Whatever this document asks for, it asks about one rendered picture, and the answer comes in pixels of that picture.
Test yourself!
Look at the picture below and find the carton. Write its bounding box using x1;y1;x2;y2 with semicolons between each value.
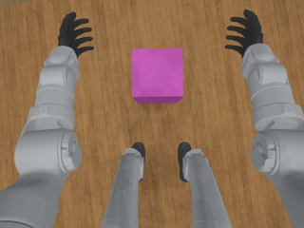
131;47;183;104

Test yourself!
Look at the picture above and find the robot left upper arm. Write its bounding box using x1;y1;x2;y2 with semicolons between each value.
0;128;82;228

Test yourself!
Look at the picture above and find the robot left thigh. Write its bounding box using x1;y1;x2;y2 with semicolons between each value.
101;153;144;228

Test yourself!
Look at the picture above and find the left robot hand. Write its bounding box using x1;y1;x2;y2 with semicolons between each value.
58;11;94;59

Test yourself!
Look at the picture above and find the robot left forearm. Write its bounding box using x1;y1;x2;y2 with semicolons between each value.
14;46;81;172

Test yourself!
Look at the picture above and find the robot right forearm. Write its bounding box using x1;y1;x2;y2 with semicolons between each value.
240;43;304;131

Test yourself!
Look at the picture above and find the robot thigh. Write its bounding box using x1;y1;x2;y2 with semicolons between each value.
182;153;233;228
101;153;144;228

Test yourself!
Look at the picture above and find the right robot hand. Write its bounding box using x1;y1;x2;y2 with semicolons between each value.
225;9;263;58

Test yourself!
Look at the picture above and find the robot right upper arm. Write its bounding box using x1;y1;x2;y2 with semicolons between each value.
250;128;304;228

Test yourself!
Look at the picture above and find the robot right thigh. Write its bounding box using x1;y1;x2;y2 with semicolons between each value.
182;153;233;228

